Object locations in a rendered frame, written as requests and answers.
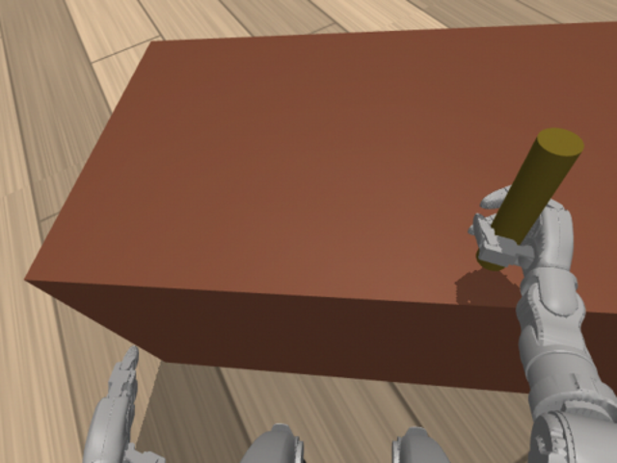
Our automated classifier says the right robot arm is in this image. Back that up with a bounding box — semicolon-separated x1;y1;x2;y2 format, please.
516;266;617;463

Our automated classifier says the left robot hand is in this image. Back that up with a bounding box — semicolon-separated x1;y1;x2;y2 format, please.
82;345;166;463

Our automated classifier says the can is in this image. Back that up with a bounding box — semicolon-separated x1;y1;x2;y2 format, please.
476;128;584;271

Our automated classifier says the right robot hand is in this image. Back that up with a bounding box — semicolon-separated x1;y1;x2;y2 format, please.
468;185;574;276

